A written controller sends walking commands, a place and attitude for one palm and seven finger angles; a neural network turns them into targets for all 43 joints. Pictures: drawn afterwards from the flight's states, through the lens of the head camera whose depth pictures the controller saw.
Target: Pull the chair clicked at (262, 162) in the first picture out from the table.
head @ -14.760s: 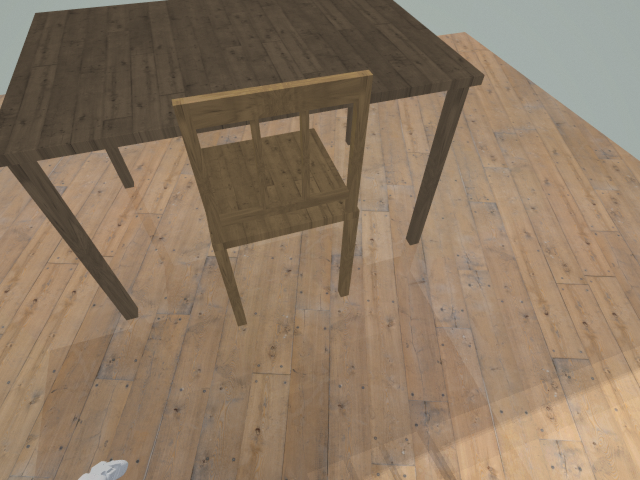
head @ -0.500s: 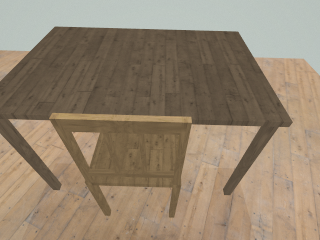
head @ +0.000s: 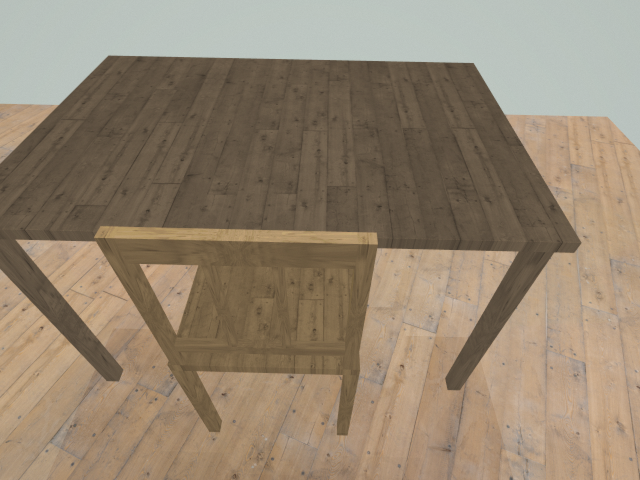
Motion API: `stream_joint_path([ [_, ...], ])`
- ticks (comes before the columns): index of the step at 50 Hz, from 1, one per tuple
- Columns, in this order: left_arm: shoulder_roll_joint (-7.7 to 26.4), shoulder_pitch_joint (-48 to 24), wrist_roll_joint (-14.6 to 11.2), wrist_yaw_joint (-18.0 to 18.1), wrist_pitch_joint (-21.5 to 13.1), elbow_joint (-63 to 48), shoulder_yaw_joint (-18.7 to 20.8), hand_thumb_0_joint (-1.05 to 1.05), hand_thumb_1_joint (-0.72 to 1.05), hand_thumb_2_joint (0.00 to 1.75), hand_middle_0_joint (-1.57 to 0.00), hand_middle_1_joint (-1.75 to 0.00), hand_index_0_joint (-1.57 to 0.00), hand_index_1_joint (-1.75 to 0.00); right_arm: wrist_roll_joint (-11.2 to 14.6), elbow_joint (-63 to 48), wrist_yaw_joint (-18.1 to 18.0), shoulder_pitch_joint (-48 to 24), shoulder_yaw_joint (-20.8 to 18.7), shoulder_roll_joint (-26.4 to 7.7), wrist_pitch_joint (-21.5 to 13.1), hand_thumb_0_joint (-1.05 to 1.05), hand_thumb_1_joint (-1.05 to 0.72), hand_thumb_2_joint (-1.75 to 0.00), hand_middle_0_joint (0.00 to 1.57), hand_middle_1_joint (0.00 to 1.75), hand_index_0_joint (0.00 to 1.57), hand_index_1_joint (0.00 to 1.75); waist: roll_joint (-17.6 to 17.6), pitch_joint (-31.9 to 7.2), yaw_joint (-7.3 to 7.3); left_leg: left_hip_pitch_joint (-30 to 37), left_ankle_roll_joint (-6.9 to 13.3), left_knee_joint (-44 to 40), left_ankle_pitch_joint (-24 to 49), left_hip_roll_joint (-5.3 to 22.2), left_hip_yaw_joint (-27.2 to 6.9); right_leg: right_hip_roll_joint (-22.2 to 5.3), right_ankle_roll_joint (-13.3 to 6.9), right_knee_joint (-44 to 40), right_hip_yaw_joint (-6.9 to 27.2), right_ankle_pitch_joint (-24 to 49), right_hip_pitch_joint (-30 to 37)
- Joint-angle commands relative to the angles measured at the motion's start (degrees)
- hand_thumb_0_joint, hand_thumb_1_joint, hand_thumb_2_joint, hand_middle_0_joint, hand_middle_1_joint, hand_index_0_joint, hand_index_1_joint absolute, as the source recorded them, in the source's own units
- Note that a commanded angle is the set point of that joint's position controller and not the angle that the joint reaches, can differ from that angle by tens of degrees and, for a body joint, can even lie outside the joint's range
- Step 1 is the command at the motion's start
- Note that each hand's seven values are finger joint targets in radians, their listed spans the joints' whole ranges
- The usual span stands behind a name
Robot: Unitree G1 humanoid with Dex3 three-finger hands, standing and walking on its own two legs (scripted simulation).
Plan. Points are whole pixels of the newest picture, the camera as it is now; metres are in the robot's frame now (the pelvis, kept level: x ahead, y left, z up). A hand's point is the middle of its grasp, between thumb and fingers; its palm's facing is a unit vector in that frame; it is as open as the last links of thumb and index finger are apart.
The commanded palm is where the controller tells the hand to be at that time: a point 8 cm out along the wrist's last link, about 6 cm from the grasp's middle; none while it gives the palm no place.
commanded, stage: look again from close up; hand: left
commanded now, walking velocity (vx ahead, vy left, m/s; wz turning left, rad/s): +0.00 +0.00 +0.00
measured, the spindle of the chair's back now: (222, 307) +0.41 +0.21 -0.11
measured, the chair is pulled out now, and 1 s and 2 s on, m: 0.00 0.00 0.00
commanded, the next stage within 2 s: raise the hand toward the chair's back in 0.50 s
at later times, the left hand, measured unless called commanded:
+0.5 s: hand out of the picture -0.03 +0.15 -0.17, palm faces +0.06 -0.98 -0.17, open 7.4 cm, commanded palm none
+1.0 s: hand (231, 464) +0.16 +0.12 -0.05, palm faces -0.01 -1.00 +0.07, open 9.0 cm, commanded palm +0.12 +0.21 -0.07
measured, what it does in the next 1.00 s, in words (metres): lowers itself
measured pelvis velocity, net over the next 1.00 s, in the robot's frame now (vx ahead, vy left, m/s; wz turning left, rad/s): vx -0.05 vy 0.01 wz -0.01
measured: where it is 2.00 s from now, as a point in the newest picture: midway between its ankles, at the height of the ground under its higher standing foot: outside the picture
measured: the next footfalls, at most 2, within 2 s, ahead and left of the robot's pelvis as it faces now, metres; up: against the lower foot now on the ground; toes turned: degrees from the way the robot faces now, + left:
none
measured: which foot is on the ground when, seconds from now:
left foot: down 0.00-1.00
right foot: down 0.00-1.00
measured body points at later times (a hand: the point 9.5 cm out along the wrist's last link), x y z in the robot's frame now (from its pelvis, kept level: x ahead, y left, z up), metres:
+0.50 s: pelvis +0.00 +0.00 +0.00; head +0.00 -0.01 +0.45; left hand -0.04 +0.20 -0.16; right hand -0.03 -0.20 -0.17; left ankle -0.01 +0.12 -0.74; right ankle -0.05 -0.06 -0.74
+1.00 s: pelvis -0.05 +0.01 -0.09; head -0.01 +0.01 +0.36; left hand +0.15 +0.18 -0.05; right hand +0.18 -0.26 -0.12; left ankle -0.01 +0.12 -0.74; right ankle -0.05 -0.06 -0.74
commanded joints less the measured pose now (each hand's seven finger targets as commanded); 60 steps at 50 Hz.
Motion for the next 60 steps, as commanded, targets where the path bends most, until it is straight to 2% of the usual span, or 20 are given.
stream_joint_path([
  [1, 5.0, 5.7, 0.1, 0.3, -0.5, -0.9, 0.8, 0.0, 0.9, 0.9, -0.2, -0.3, -0.2, -0.3, 0.0, -0.8, -0.3, 4.5, -0.7, -4.1, -0.5, 0.0, -0.9, -0.9, 0.2, 0.3, 0.2, 0.3, -0.4, 5.2, -0.18, 1.0, 2.1, -1.7, 10.1, 5.2, -5.1, -8.9, 2.2, -5.4, 8.1, 14.3, -5.5],
  [29, 5.1, 5.7, 0.1, 0.4, -0.3, -1.5, 0.7, 0.0, 0.9, 0.9, -0.2, -0.3, -0.2, -0.3, 0.0, -0.7, -0.3, 5.1, -0.7, -4.0, -0.6, 0.0, -0.9, -0.9, 0.2, 0.3, 0.2, 0.3, -0.3, 4.7, -0.31, 0.5, 2.1, -1.2, 10.3, 5.3, -5.0, -8.9, 2.5, -5.4, 8.3, 15.3, -5.5],
  [30, 7.2, 6.4, 1.4, 2.5, -2.5, 0.3, 1.6, 0.0, 0.9, 0.9, -0.2, -0.3, -0.2, -0.3, -0.3, -6.4, 0.2, -1.8, -0.6, -6.2, -1.0, 0.0, -0.9, -0.9, 0.2, 0.3, 0.2, 0.3, -2.6, 9.8, 0.88, -9.1, -0.3, 12.9, 7.6, 3.8, -0.5, -13.1, 7.6, -3.4, 12.6, 52.2, -6.3],
  [31, 15.3, -34.0, -10.5, 0.3, -13.6, -84.3, -1.1, 0.0, 0.88, 0.89, -0.2, -0.3, -0.2, -0.3, 1.9, -27.6, -1.5, -2.1, -2.6, -19.5, -9.6, 0.0, -0.9, -0.9, 0.2, 0.3, 0.2, 0.3, 10.4, -17.2, -7.02, 9.6, 3.2, 2.5, 14.3, 0.3, 0.1, -9.0, 3.9, 3.2, 8.8, 35.1, -3.9],
  [32, 20.9, -30.4, -8.6, 3.8, -13.1, -81.2, 5.5, 0.0, 0.85, 0.88, -0.2, -0.29, -0.2, -0.29, 2.0, -23.9, -3.4, -8.4, -1.2, -14.6, -12.8, 0.0, -0.9, -0.9, 0.2, 0.3, 0.2, 0.3, 12.8, -15.2, -4.5, 9.2, 2.2, 4.4, 13.8, 2.0, 0.9, -4.8, 3.3, 4.1, 4.1, 13.9, -8.3],
  [33, 6.3, -3.1, -8.4, 4.5, -6.6, -65.6, -0.8, 0.0, 0.83, 0.87, -0.19, -0.29, -0.19, -0.29, 2.0, -25.9, -2.7, -5.9, -2.0, -12.6, -15.7, 0.0, -0.9, -0.9, 0.2, 0.3, 0.2, 0.3, 10.9, -10.2, -3.03, 5.8, 2.3, 2.2, 12.7, 1.9, -1.0, -3.2, 2.1, 5.9, 1.5, 8.5, -10.9],
  [34, -1.2, 0.4, -9.2, 4.6, -3.6, -58.9, -5.8, 0.0, 0.81, 0.86, -0.19, -0.29, -0.19, -0.29, 3.0, -24.2, -2.6, -5.4, -2.0, -12.8, -16.5, 0.0, -0.9, -0.9, 0.2, 0.3, 0.2, 0.3, 6.8, -5.4, -3.01, 0.3, 2.4, 5.5, 11.8, 1.3, -2.0, -4.1, 2.6, 6.2, -0.2, 9.2, -12.8],
  [36, 0.3, -4.4, -10.5, 3.4, -8.5, -66.7, -8.0, 0.0, 0.76, 0.84, -0.19, -0.28, -0.19, -0.28, 2.4, -27.5, -2.7, -6.2, -2.8, -16.2, -17.9, 0.0, -0.9, -0.9, 0.2, 0.3, 0.2, 0.3, -1.0, -3.4, -5.58, -4.3, 2.9, 11.4, 5.5, 0.8, -3.6, -4.7, 4.3, 8.1, 0.3, 6.5, -21.3],
  [38, -3.6, -3.4, -10.1, 1.3, -13.5, -60.5, -9.7, 0.0, 0.71, 0.82, -0.18, -0.27, -0.18, -0.27, 1.0, -30.5, -2.0, -6.1, -3.4, -16.1, -18.2, 0.0, -0.9, -0.9, 0.2, 0.3, 0.2, 0.3, -12.2, -2.4, -6.86, -13.4, 2.2, 17.6, -1.9, -0.3, -4.8, -4.9, 5.0, 11.6, 0.5, -3.5, -31.0],
  [39, -4.7, -0.2, -10.3, -0.3, -16.8, -55.1, -8.3, 0.0, 0.69, 0.81, -0.18, -0.27, -0.18, -0.27, 0.4, -32.1, -1.6, -7.5, -4.2, -16.1, -18.0, 0.0, -0.9, -0.9, 0.2, 0.3, 0.2, 0.3, -17.5, -1.3, -5.32, -20.3, 1.3, 20.4, -5.9, -0.4, -4.8, -5.0, 5.1, 13.8, 1.0, -9.0, -35.3],
  [41, -3.7, 10.4, -12.6, -5.6, -24.8, -53.4, -3.9, 0.0, 0.64, 0.79, -0.17, -0.26, -0.17, -0.26, 0.1, -36.0, 0.0, -10.7, -5.2, -16.0, -17.5, 0.0, -0.9, -0.9, 0.2, 0.3, 0.2, 0.3, -20.5, -6.5, -0.03, -29.8, -0.1, 24.3, -8.0, -0.6, -4.2, -5.3, 4.7, 18.9, 3.8, -10.8, -34.2],
  [42, -0.7, 15.8, -13.2, -8.3, -28.5, -52.4, 0.6, 0.0, 0.62, 0.78, -0.17, -0.26, -0.17, -0.26, 0.7, -37.3, 1.3, -11.4, -5.7, -15.5, -16.8, 0.0, -0.9, -0.9, 0.2, 0.3, 0.2, 0.3, -15.0, -9.6, 3.02, -31.4, -0.9, 25.7, -6.0, -1.1, -3.2, -5.4, 3.9, 22.0, 4.6, -5.9, -31.2],
  [44, 2.2, 15.8, -13.0, -12.3, -36.0, -55.0, 4.4, 0.0, 0.57, 0.76, -0.17, -0.25, -0.17, -0.25, 0.6, -39.8, 3.3, -13.4, -6.1, -14.7, -14.5, 0.0, -0.9, -0.9, 0.2, 0.3, 0.2, 0.3, -8.1, -13.6, 3.83, -35.7, -1.1, 30.5, -3.4, -1.4, -1.6, -5.4, 3.5, 29.3, 5.4, 3.1, -31.2],
  [47, 9.0, 16.2, -9.1, -9.4, -34.2, -59.7, 10.1, 0.0, 0.5, 0.73, -0.16, -0.24, -0.16, -0.24, 0.3, -45.0, 3.8, -15.4, -6.6, -14.0, -9.0, 0.0, -0.9, -0.9, 0.2, 0.3, 0.2, 0.3, -0.3, -16.9, 5.69, -37.0, 0.0, 32.9, -1.5, -1.7, 0.6, -5.0, 2.3, 33.1, 5.8, 4.7, -30.5],
  [48, 6.8, 12.3, -8.5, -8.4, -32.7, -65.7, 6.2, 0.0, 0.48, 0.72, -0.16, -0.23, -0.16, -0.23, 0.4, -47.9, 3.6, -16.2, -5.9, -13.8, -7.6, 0.0, -0.9, -0.9, 0.2, 0.3, 0.2, 0.3, 1.8, -17.5, 4.3, -35.9, 0.5, 33.3, -1.8, -1.8, 0.8, -4.9, 2.1, 33.2, 6.3, 3.5, -32.1],
  [51, 6.2, 2.5, -8.0, -4.1, -32.8, -76.5, 5.2, 0.0, 0.41, 0.69, -0.15, -0.22, -0.15, -0.22, 0.3, -49.2, 2.5, -13.1, -5.3, -12.5, -5.7, 0.0, -0.9, -0.9, 0.2, 0.3, 0.2, 0.3, 4.9, -18.4, 1.03, -33.7, 1.3, 35.3, -3.3, -0.6, -0.9, -3.8, 2.2, 33.0, 6.1, 0.0, -37.6],
  [52, 7.3, -0.2, -8.3, -3.2, -34.2, -79.8, 5.8, 0.0, 0.39, 0.68, -0.15, -0.22, -0.15, -0.22, 0.1, -48.5, 2.0, -11.7, -5.2, -12.5, -5.5, 0.0, -0.9, -0.9, 0.2, 0.3, 0.2, 0.3, 2.3, -19.9, -0.55, -34.0, 1.6, 36.6, -3.4, 0.0, -1.6, -3.3, 2.8, 33.1, 6.5, -0.3, -38.6],
  [55, 5.7, -5.2, -9.7, -5.0, -38.6, -83.4, 2.0, 0.0, 0.32, 0.65, -0.14, -0.21, -0.14, -0.21, -0.1, -47.2, 1.1, -12.0, -4.2, -12.6, -6.9, 0.0, -0.9, -0.9, 0.2, 0.3, 0.2, 0.3, 4.7, -20.6, -3.39, -34.5, 1.8, 39.6, -4.2, 0.9, -3.4, -2.9, 2.9, 34.1, 6.2, -2.8, -42.5],
  [57, 5.1, -6.2, -10.6, -8.3, -38.7, -80.1, -0.4, 0.0, 0.27, 0.63, -0.14, -0.2, -0.14, -0.2, 0.2, -46.1, 0.7, -12.1, -3.6, -13.4, -8.0, 0.0, -0.9, -0.9, 0.2, 0.3, 0.2, 0.3, 2.6, -18.1, -5.44, -36.8, 2.1, 40.8, -6.8, 1.3, -4.3, -2.7, 3.1, 33.3, 6.6, -6.3, -45.0],
  [60, 6.1, -2.8, -12.3, -13.2, -34.0, -74.5, -0.2, 0.0, 0.2, 0.6, -0.13, -0.19, -0.13, -0.19, 1.1, -45.9, -0.1, -11.5, -3.2, -14.4, -8.8, 0.0, -0.9, -0.9, 0.2, 0.3, 0.2, 0.3, 0.5, -19.5, -4.5, -39.6, 2.1, 41.0, -10.0, 1.1, -4.2, -3.3, 3.7, 31.2, 8.0, -10.9, -42.4],
])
